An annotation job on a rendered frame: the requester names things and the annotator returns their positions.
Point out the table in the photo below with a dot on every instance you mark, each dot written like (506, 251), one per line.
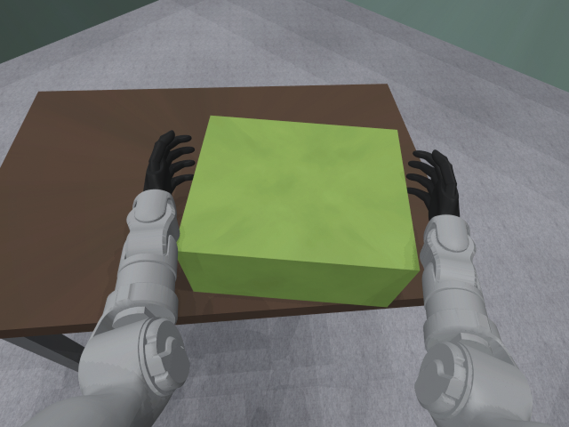
(78, 161)

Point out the left robot forearm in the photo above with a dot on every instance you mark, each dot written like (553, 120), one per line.
(145, 285)

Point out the right robot hand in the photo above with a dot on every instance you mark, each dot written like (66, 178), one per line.
(443, 196)

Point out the robot left upper arm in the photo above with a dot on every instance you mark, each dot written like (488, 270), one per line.
(127, 376)

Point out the left robot hand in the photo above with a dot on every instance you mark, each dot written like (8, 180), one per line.
(160, 171)

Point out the right robot forearm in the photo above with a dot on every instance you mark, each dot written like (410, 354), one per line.
(453, 299)

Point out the carton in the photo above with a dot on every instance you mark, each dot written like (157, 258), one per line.
(299, 211)

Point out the robot right upper arm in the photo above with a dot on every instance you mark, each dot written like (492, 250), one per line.
(464, 387)

